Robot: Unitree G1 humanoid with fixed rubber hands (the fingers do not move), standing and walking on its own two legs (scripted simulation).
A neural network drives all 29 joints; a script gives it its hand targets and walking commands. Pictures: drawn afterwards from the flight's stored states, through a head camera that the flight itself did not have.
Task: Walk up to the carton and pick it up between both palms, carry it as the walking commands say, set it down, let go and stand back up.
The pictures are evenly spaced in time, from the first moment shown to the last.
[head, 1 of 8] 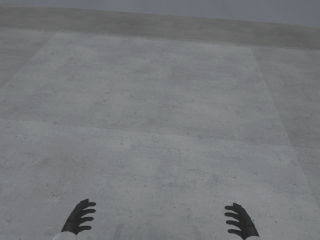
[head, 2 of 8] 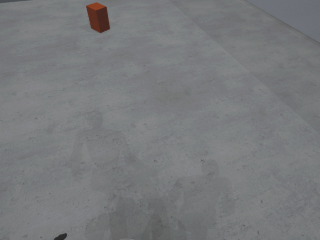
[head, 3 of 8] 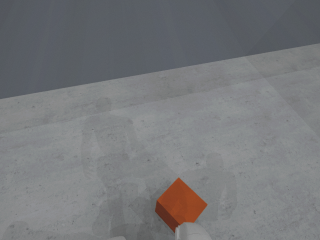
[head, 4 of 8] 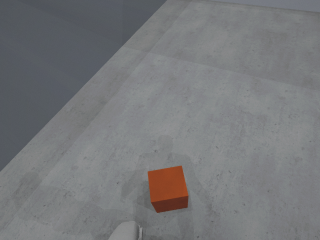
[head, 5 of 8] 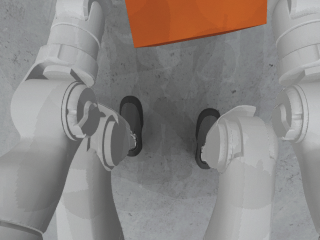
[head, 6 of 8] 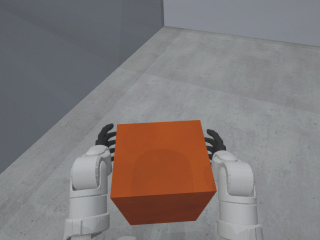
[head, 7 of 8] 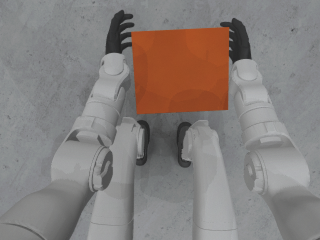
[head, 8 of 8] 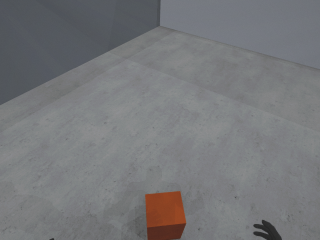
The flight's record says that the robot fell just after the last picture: no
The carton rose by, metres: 0.67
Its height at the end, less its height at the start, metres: +0.00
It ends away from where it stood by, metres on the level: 0.66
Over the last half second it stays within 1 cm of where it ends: yes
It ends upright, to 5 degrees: yes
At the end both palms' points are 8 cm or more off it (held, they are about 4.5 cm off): yes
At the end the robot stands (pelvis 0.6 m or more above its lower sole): yes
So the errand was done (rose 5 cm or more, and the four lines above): yes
